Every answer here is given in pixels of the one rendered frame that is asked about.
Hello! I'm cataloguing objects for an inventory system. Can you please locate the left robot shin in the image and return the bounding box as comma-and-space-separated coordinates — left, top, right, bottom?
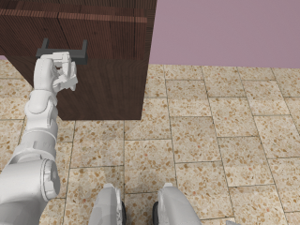
103, 183, 123, 225

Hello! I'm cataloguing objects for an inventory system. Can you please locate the robot left forearm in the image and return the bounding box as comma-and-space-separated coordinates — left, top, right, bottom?
0, 89, 58, 203

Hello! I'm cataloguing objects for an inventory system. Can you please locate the cabinet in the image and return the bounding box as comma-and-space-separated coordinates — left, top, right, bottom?
5, 0, 158, 121

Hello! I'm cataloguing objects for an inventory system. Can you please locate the drawer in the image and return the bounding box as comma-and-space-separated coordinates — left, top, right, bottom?
0, 0, 147, 60

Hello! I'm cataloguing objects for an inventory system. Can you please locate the robot left hand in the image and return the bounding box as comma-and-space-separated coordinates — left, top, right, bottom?
34, 52, 78, 96

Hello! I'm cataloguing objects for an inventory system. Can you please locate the robot left upper arm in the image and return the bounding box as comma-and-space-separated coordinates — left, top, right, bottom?
0, 158, 61, 225

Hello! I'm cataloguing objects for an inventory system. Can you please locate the handle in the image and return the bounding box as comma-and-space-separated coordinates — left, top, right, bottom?
36, 37, 88, 65

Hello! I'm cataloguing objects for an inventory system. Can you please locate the right robot thigh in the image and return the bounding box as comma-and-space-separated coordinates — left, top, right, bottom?
157, 187, 203, 225

